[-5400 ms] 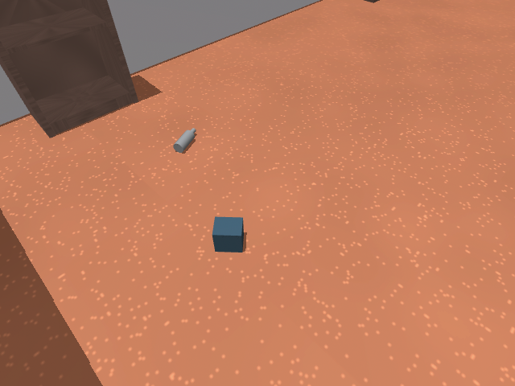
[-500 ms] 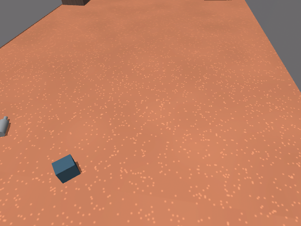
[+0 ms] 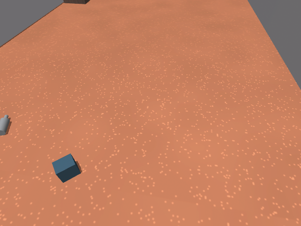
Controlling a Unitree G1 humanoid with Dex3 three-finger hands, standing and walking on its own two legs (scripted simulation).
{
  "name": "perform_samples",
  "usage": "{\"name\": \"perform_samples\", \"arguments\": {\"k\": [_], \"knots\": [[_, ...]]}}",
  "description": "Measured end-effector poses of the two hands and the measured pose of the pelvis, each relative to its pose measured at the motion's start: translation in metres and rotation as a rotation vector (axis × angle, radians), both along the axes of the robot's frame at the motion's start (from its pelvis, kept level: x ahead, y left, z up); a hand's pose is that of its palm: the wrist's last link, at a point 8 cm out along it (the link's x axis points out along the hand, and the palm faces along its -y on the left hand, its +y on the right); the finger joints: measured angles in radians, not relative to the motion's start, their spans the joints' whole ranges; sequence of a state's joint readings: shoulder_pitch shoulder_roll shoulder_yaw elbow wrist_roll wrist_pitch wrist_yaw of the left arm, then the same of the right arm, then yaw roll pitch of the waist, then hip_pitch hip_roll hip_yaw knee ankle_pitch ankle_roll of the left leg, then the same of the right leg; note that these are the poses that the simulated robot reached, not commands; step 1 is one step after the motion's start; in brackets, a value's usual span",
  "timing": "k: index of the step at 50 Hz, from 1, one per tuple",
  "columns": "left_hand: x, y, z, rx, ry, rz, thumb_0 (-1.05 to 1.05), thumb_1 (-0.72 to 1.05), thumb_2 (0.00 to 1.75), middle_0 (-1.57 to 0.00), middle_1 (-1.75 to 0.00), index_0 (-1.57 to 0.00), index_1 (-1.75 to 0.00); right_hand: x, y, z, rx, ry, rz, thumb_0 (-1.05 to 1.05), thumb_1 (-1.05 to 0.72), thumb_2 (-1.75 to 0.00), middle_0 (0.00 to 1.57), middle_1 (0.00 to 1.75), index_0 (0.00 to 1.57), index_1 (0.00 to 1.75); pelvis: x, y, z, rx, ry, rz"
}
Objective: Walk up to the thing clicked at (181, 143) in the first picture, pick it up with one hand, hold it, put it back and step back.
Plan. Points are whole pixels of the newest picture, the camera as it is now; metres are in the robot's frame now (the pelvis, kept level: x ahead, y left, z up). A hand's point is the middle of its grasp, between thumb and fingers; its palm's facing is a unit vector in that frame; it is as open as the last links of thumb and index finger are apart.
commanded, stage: stand
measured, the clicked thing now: (3, 124) +1.06 +1.26 -0.75
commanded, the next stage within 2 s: walk up in 0.34 s
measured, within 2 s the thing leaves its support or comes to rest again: neither
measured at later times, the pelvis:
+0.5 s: pelvis +0.03 -0.02 +0.00, yaw -2 degrees
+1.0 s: pelvis +0.21 -0.04 -0.02, yaw +1 degrees
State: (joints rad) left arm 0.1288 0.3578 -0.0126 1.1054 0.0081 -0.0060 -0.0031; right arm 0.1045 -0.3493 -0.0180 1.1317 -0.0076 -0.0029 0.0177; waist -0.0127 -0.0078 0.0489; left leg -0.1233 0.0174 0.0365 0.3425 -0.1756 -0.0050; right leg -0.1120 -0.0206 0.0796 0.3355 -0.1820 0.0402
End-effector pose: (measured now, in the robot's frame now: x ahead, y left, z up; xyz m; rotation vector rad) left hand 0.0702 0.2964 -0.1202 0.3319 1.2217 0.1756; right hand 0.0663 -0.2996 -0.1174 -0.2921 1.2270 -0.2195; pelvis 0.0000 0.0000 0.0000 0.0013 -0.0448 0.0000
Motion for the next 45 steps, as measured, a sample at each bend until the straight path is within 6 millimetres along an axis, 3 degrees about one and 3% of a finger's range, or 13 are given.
{"name": "perform_samples", "arguments": {"k": [20,26,30,32,35,40,45], "knots": [[0.001,0.0,0.001,-0.008,0.018,0.005,0.0,0.9,0.9,-0.2,-0.3,-0.2,-0.3,0.009,-0.006,0.001,0.012,-0.022,-0.002,0.0,-0.9,-0.9,0.21,0.3,0.2,0.3,0.012,-0.004,-0.001,0.007,0.013,-0.011],[0.029,0.001,0.012,0.025,0.01,-0.046,0.01,0.9,0.9,-0.2,-0.3,-0.2,-0.3,-0.004,-0.04,0.004,-0.008,-0.036,-0.055,0.0,-0.9,-0.9,0.21,0.3,0.2,0.3,0.03,-0.023,-0.003,0.01,0.011,-0.045],[0.055,-0.007,0.017,0.069,-0.038,-0.061,0.0,0.9,0.9,-0.2,-0.3,-0.2,-0.3,-0.003,-0.076,-0.009,-0.027,0.013,-0.073,0.0,-0.9,-0.9,0.21,0.3,0.2,0.3,0.052,-0.045,-0.015,0.016,-0.003,-0.054],[0.06,-0.01,0.015,0.101,-0.073,-0.041,0.0,0.9,0.9,-0.2,-0.3,-0.2,-0.3,0.007,-0.09,-0.019,-0.042,0.04,-0.063,0.01,-0.9,-0.9,0.21,0.3,0.2,0.3,0.062,-0.054,-0.024,-0.001,-0.008,-0.04],[0.058,-0.02,0.019,0.102,-0.068,0.0,0.0,0.91,0.9,-0.2,-0.3,-0.2,-0.3,0.036,-0.096,-0.019,-0.031,0.039,-0.047,0.01,-0.9,-0.9,0.21,0.3,0.2,0.3,0.081,-0.059,-0.02,-0.02,-0.015,-0.034],[0.067,-0.032,0.022,0.073,-0.029,0.043,0.0,0.9,0.9,-0.2,-0.3,-0.2,-0.3,0.092,-0.09,-0.006,-0.003,-0.02,0.01,0.01,-0.9,-0.9,0.2,0.3,0.2,0.3,0.117,-0.062,-0.009,-0.033,-0.013,-0.016],[0.097,-0.032,0.013,0.041,-0.022,0.061,0.0,0.9,0.9,-0.21,-0.3,-0.2,-0.3,0.15,-0.078,0.002,0.005,-0.022,0.072,0.01,-0.9,-0.9,0.21,0.3,0.2,0.3,0.157,-0.058,-0.009,-0.038,-0.007,0.002]]}}
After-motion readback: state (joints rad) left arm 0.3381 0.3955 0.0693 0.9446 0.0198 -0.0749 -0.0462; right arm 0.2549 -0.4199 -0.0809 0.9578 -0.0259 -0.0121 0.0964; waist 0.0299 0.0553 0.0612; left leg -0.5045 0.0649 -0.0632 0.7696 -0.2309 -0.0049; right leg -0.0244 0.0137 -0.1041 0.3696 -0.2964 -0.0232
